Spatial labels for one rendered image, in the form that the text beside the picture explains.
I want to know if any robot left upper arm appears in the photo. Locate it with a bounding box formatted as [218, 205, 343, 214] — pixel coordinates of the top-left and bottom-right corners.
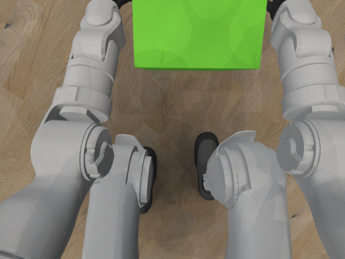
[0, 120, 114, 259]

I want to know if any robot right upper arm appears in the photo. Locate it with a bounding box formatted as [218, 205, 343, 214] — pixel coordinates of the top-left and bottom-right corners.
[275, 119, 345, 259]

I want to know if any right robot hand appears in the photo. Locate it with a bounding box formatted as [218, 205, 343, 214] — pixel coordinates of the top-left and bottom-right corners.
[266, 0, 286, 21]

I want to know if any left robot foot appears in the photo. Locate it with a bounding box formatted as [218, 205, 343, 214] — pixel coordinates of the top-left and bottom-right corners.
[140, 147, 157, 214]

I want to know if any carton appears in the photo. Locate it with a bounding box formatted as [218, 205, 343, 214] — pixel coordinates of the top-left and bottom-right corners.
[132, 0, 267, 71]

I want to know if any robot left forearm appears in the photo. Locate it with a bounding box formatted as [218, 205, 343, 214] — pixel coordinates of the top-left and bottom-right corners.
[31, 0, 126, 161]

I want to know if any robot right forearm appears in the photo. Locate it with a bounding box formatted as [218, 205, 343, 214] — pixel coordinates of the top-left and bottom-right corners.
[270, 0, 345, 122]

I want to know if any right robot foot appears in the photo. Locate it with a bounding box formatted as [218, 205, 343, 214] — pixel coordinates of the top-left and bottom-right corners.
[195, 132, 219, 200]

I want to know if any robot foot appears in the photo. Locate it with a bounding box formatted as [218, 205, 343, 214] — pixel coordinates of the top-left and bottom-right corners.
[195, 132, 219, 200]
[140, 147, 157, 214]

